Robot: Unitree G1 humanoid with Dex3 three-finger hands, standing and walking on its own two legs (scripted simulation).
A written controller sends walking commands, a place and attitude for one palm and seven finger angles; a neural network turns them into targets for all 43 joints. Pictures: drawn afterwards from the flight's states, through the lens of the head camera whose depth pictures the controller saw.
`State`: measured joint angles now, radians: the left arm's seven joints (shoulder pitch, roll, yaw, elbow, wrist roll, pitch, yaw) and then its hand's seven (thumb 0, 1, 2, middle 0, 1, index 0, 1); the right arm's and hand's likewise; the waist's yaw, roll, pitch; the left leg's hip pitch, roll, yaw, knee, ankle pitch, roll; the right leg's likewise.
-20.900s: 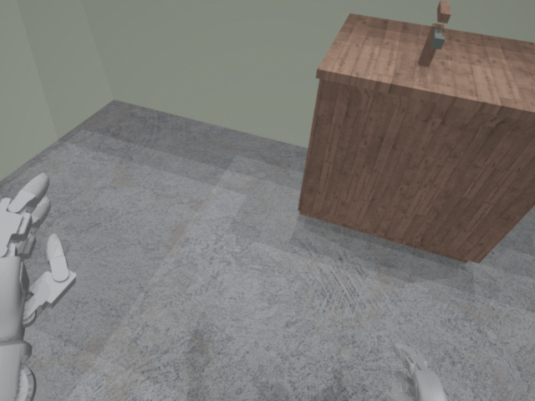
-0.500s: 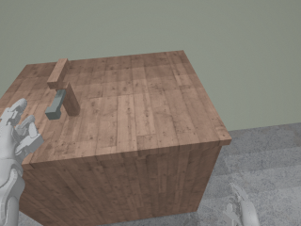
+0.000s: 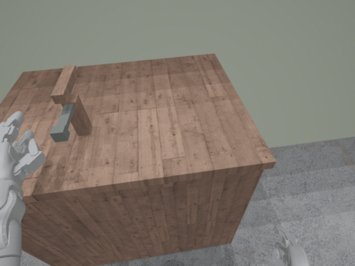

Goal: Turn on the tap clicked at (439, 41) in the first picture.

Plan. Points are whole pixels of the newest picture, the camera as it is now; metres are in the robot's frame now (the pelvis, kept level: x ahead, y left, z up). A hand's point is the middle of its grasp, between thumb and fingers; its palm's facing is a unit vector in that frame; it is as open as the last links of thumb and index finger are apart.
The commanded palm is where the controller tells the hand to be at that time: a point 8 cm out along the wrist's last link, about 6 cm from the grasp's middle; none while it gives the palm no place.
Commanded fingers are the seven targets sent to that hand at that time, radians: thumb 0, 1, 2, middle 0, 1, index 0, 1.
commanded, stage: reach beside the lever's end, fingers flat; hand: left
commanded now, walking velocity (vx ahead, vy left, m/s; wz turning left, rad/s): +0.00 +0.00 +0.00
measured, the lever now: (60, 133) +0.34 +0.31 +0.14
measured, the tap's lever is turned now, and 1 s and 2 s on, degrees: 0 0 12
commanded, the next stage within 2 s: push the lever round in 0.70 s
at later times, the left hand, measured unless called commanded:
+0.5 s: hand (42, 148) +0.31 +0.33 +0.13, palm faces +0.44 -0.89 -0.11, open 7.8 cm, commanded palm +0.25 +0.37 +0.13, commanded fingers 0.00 0.90 0.90 -0.15 -0.15 -0.15 -0.15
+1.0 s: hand (38, 154) +0.29 +0.33 +0.13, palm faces +0.46 -0.88 -0.10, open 7.8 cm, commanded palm +0.24 +0.37 +0.13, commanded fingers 0.00 0.90 0.90 -0.15 -0.15 -0.15 -0.15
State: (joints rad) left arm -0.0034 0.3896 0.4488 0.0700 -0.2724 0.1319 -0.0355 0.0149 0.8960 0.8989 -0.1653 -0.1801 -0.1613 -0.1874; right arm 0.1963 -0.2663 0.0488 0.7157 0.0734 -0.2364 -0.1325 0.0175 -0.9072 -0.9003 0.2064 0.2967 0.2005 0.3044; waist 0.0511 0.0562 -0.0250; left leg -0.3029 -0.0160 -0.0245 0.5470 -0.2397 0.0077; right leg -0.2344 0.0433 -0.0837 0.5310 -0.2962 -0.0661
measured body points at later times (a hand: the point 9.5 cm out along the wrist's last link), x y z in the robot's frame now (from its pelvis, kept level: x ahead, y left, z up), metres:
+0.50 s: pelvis +0.00 +0.01 +0.00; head +0.01 -0.01 +0.45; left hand +0.28 +0.38 +0.14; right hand +0.15 -0.25 -0.10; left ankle +0.03 +0.12 -0.73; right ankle -0.01 -0.07 -0.73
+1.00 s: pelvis +0.00 +0.01 +0.00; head +0.00 -0.01 +0.45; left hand +0.26 +0.38 +0.14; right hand +0.18 -0.23 -0.09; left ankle +0.03 +0.12 -0.73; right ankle -0.01 -0.07 -0.73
